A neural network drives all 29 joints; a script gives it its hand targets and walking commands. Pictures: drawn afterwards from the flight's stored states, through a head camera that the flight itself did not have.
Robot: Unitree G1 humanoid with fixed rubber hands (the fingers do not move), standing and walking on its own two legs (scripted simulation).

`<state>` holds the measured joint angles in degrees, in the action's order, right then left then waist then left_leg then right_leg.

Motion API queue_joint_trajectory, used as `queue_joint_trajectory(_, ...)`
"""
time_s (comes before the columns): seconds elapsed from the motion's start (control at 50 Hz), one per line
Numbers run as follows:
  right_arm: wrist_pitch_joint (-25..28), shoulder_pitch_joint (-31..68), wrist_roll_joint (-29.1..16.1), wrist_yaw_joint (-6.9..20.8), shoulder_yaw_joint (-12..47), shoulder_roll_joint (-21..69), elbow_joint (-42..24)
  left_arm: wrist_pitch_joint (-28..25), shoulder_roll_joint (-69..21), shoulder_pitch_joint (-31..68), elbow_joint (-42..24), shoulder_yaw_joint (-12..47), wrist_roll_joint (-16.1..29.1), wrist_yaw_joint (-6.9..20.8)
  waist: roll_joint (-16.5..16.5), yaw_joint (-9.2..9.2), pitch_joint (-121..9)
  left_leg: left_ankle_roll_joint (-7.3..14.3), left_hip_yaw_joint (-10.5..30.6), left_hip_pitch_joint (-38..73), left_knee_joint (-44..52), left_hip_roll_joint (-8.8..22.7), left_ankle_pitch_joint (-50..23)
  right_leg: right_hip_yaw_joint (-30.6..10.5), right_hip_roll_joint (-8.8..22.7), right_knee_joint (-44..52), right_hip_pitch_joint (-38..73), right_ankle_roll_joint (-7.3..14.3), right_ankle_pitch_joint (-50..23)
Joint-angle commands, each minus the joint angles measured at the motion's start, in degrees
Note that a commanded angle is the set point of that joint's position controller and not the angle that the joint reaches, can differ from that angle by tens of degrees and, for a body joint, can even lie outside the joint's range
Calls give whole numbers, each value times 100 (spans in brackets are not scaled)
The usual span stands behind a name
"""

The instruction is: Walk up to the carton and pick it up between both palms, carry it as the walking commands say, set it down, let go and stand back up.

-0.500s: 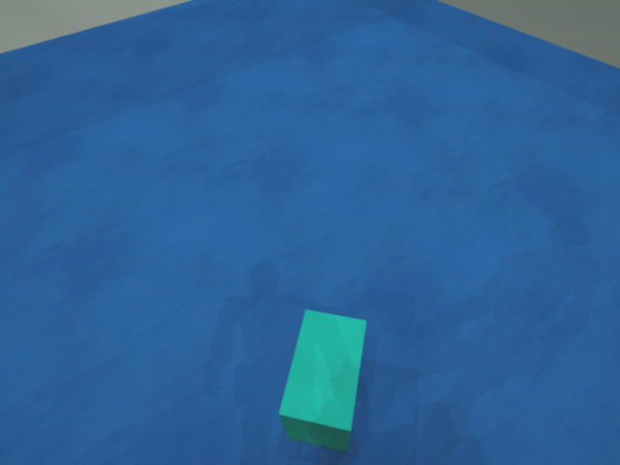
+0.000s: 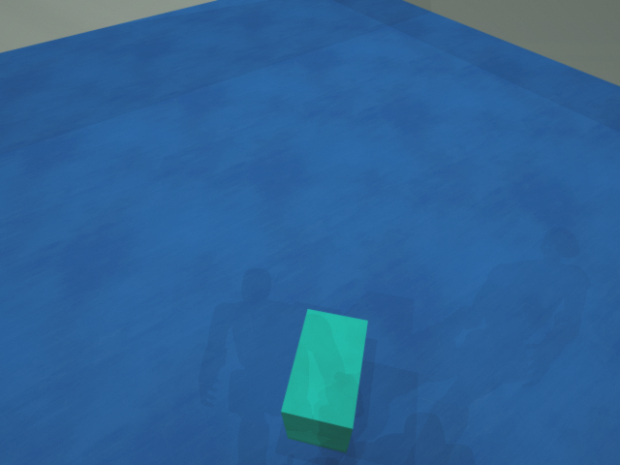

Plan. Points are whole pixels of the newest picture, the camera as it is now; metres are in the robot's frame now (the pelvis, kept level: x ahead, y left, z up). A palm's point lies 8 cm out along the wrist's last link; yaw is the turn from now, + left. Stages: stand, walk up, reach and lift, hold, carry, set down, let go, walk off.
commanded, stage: walk up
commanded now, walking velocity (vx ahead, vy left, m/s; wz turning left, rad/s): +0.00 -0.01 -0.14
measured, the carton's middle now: (326, 380) +0.44 -0.01 -0.63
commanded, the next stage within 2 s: stand in 0.66 s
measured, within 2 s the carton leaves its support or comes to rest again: neither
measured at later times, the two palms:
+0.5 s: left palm out of the picture +0.05 +0.24 -0.13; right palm out of the picture +0.04 -0.23 -0.14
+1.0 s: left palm out of the picture +0.11 +0.24 -0.12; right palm out of the picture +0.10 -0.23 -0.13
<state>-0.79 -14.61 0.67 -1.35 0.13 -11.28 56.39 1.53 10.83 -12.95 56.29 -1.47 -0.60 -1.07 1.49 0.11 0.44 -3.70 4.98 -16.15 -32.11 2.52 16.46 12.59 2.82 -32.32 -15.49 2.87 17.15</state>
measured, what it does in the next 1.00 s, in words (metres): stands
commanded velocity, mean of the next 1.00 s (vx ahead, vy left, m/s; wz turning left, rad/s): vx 0.00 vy -0.02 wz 0.01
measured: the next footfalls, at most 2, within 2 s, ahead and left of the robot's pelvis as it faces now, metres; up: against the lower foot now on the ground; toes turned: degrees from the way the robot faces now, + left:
none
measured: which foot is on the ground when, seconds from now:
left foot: down 0.00-1.00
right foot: down 0.00-1.00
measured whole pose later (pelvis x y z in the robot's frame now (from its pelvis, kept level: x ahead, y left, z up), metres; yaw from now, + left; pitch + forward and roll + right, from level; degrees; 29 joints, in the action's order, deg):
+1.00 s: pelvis -0.01 +0.00 -0.01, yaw -1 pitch +4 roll -1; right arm -11.1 -7.4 0.5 -1.4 0.1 -11.6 43.2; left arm 11.2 10.9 -8.1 42.6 -2.9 -0.6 -1.2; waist 1.2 0.1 0.5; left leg -1.9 5.0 -23.9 -37.9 2.6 18.2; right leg 12.1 2.8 -36.9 -23.0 2.9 17.6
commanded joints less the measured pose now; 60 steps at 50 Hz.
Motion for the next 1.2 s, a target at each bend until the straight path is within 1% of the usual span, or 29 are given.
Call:
queue_joint_trajectory(0.0, 79, -263, 100, -99, -314, -576, -189, -47, 778, -93, -382, -182, -63, -37, 19, 71, -73, 480, -34, -193, 609, 343, -1129, -1053, 788, 905, 275, -26, -120)
queue_joint_trajectory(0.08, 120, -310, 125, -59, -266, -480, -195, -55, 635, -333, -299, -130, -60, -43, 112, 29, -208, 471, 48, -341, 631, 298, -1253, -869, 707, 870, 610, -33, -302)
queue_joint_trajectory(0.14, 77, -418, 168, -73, -307, -552, -324, 23, 810, -119, -334, -212, -48, -57, -327, 143, -5, 540, 226, -256, 525, 415, -857, -796, 667, 897, 105, -69, 487)
queue_joint_trajectory(0.16, 69, -398, 109, -97, -298, -438, -283, -66, 671, -168, -355, -145, -100, -40, 71, 122, 66, 474, -47, -332, 480, 270, -859, -1053, 793, 1097, 185, -35, 216)
queue_joint_trajectory(0.22, 86, -384, 109, -61, -245, -439, -266, -82, 783, -17, -364, -233, -70, -82, -383, 89, -132, 541, 48, -515, 526, 273, -1157, -922, 828, 1009, 637, 37, 87)
queue_joint_trajectory(0.28, 117, -346, 106, -58, -236, -521, -230, -88, 732, -198, -413, -169, -37, -87, 157, 59, -257, 467, 32, -475, 435, 257, -1161, -1017, 832, 924, 652, 73, -153)
queue_joint_trajectory(0.32, 144, -335, 153, -59, -181, -471, -349, -50, 820, -193, -354, -249, 12, -88, -128, 70, -160, 505, 106, -467, 493, 371, -1186, -824, 744, 767, 696, 98, -182)
queue_joint_trajectory(0.38, 112, -273, 121, -78, -231, -492, -235, -94, 786, -174, -341, -173, -36, -83, 119, 112, -255, 476, -93, -310, 285, 229, -1357, -1049, 907, 864, 563, 166, -609)
queue_joint_trajectory(0.46, 105, -248, 134, -57, -220, -546, -282, -8, 734, -178, -347, -195, -63, -71, -264, 31, 40, 562, 187, -500, 661, 363, -1152, -731, 675, 723, 515, 15, 116)
queue_joint_trajectory(0.48, 125, -288, 120, -93, -268, -667, -236, 3, 786, -248, -400, -256, -37, -79, 126, -5, -90, 590, 208, -350, 596, 519, -1066, -764, 649, 638, 495, -12, 8)
queue_joint_trajectory(0.5, 94, -95, 107, -62, -219, -637, -250, -55, 782, -320, -421, -188, -69, -82, 82, -16, -48, 533, 104, -573, 473, 220, -914, -954, 823, 900, 567, 28, 3)
queue_joint_trajectory(0.56, 76, -312, 120, -59, -228, -571, -239, -56, 910, -165, -446, -244, -38, -97, -215, 119, -92, 498, 14, -530, 320, 176, -993, -1007, 954, 996, 519, 87, 334)
queue_joint_trajectory(0.6, 100, -277, 134, -67, -224, -466, -324, 4, 865, -112, -440, -332, -55, -79, -416, 125, -164, 714, 287, -385, 513, 520, -1166, -628, 739, 691, 399, 11, 312)
queue_joint_trajectory(0.62, 73, -168, 95, -38, -224, -644, -322, -25, 750, -127, -461, -217, -65, -85, 154, 34, -122, 614, 214, -529, 490, 223, -1048, -862, 692, 825, 611, -3, 151)
queue_joint_trajectory(0.74, 90, -358, 104, -60, -219, -507, -264, -93, 904, -271, -398, -238, -68, -95, -537, 68, -270, 456, -149, -402, 197, 126, -1199, -974, 995, 985, 747, 116, -308)
queue_joint_trajectory(0.78, 105, -154, 92, -48, -211, -459, -281, -52, 774, -236, -391, -204, -62, -81, 1, 68, -208, 481, -163, -456, 355, 227, -1250, -822, 947, 875, 746, 60, -335)
queue_joint_trajectory(0.84, 102, -321, 108, -38, -182, -455, -224, -60, 779, -340, -422, -228, -75, -98, -270, 8, -263, 501, -41, -588, 363, 223, -1320, -729, 866, 787, 914, 53, -407)
queue_joint_trajectory(0.86, 8, 1690, -240, -33, -103, -533, -2235, 95, 625, 1671, -2433, -331, 118, -16, -1087, -174, -546, 596, -862, -1192, -258, -564, 1012, -987, 50, 528, -1257, -289, 1338)
queue_joint_trajectory(0.88, -226, 3561, -347, -21, -212, -774, -3365, 186, 989, 2853, -2749, -490, 250, -55, -625, 32, -429, 468, -871, -1128, -499, -594, 818, -989, 85, 509, -1426, -114, 1522)
queue_joint_trajectory(0.9, -563, 2957, -221, 10, -103, -924, -2914, 591, 946, 2423, -2539, -441, 97, -43, -1174, 36, -184, 403, -902, -990, -750, -603, 859, -1213, 194, 481, -1440, -95, 1742)
queue_joint_trajectory(0.94, -1205, 2192, -42, 59, -504, -696, -2436, 1112, 810, 1979, -2499, -392, 212, -56, -199, 56, -264, 296, -1024, -834, -406, -631, 829, -1146, 208, 475, -1310, 196, 1867)
queue_joint_trajectory(0.96, -1467, 1755, 109, 54, -619, -657, -2434, 1423, 699, 1704, -2588, -108, 218, 7, -561, 291, -328, 398, -984, -498, -497, -592, 540, -1156, 204, 500, -1455, 214, 1365)
queue_joint_trajectory(1.0, -1822, 1047, 22, 25, -560, -705, -1717, 1815, 583, 1097, -2357, 114, 200, 58, -221, 238, -140, 384, -911, -391, -293, -541, 232, -1204, 145, 461, -1255, 159, 340)
queue_joint_trajectory(1.04, -2064, 1159, -36, 57, -465, -624, -1973, 2088, 671, 785, -2152, -31, 187, 106, -583, -70, -295, 514, -835, -594, -89, -561, -185, -1154, 52, 431, -561, 34, -407)
queue_joint_trajectory(1.06, -2060, 700, 16, -19, -644, -514, -1929, 2053, 996, 712, -2265, -83, 127, 105, -394, 79, -514, 448, -884, -598, -145, -630, -300, -1300, 40, 340, -447, 8, -656)
queue_joint_trajectory(1.08, -2077, 907, 38, 20, -506, -401, -2093, 2049, 818, 727, -2325, -129, 103, 152, -742, -39, -658, 532, -861, -952, -32, -522, -643, -1199, -74, 190, -166, -113, -1045)
queue_joint_trajectory(1.1, -1970, 1096, 55, 26, -429, -382, -1856, 1981, 545, 727, -2223, 21, 93, 122, -526, -126, -296, 518, -904, -1158, -92, -565, -728, -1194, -100, 193, -238, -125, -1223)
queue_joint_trajectory(1.14, -1774, 1117, 137, 103, -626, -361, -1943, 1762, 519, 964, -2485, 44, -46, 224, -318, 113, -631, 417, -826, -1359, -318, -569, -1033, -1216, -189, -162, -44, -95, -1945)
queue_joint_trajectory(1.18, -1454, 1375, -68, 44, -530, -103, -2052, 1389, 527, 1394, -2783, -65, -66, 230, -163, 112, -1015, 475, -780, -1777, -608, -629, -1290, -1394, -159, -636, 0, -197, -2760)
